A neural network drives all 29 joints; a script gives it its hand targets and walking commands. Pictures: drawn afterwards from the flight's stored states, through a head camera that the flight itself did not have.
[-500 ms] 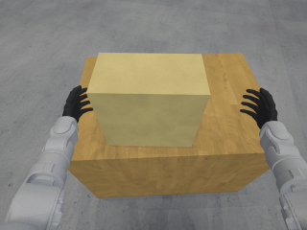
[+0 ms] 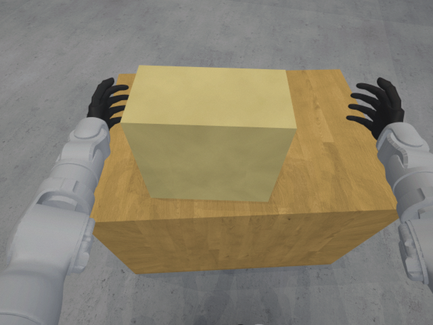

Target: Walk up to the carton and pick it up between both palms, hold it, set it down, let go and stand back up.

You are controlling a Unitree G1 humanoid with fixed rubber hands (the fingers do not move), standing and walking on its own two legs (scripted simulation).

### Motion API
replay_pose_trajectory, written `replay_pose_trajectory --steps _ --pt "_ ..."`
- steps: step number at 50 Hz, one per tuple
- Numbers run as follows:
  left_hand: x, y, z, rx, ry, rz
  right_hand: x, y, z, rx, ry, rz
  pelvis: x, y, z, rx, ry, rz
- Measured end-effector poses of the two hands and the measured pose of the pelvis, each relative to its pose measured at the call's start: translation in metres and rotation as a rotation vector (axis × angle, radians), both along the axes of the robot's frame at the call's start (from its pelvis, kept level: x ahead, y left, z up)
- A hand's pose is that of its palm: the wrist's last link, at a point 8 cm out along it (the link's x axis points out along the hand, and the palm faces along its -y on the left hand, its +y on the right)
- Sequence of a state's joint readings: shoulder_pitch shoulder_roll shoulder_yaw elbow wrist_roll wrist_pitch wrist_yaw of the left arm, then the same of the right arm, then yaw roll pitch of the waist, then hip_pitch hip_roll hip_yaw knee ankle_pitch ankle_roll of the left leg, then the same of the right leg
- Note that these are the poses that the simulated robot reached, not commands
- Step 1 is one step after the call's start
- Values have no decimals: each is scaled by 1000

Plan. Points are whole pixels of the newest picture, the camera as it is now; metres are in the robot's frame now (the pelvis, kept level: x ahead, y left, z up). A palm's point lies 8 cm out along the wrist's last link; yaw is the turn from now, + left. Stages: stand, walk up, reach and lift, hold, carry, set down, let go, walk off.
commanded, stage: reach and lift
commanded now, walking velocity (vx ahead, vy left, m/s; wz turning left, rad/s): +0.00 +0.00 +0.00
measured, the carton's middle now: (210, 141) +0.51 +0.02 -0.02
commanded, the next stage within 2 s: none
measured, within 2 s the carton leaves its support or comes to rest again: neither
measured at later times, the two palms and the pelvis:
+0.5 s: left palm (99, 82) +0.50 +0.22 +0.15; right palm (386, 84) +0.47 -0.29 +0.17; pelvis +0.01 -0.01 +0.00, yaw +1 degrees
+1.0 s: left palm (117, 132) +0.48 +0.22 +0.04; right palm (357, 138) +0.45 -0.29 +0.04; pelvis +0.00 -0.01 -0.02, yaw +0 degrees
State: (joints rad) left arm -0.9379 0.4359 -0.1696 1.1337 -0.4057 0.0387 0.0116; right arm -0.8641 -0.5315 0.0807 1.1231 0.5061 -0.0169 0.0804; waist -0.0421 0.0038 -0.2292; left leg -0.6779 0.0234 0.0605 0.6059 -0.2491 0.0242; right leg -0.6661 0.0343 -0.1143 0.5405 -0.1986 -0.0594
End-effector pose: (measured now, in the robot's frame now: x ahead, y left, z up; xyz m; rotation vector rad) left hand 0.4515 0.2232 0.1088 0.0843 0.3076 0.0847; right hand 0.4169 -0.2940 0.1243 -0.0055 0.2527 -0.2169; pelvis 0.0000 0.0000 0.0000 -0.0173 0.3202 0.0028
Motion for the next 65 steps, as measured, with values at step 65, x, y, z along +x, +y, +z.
replay_pose_trajectory --steps 65 --pt "35 -2 -76 39 -28 33 35 14 -95 -15 15 -7 -11 -9 -42 5 294 -4"
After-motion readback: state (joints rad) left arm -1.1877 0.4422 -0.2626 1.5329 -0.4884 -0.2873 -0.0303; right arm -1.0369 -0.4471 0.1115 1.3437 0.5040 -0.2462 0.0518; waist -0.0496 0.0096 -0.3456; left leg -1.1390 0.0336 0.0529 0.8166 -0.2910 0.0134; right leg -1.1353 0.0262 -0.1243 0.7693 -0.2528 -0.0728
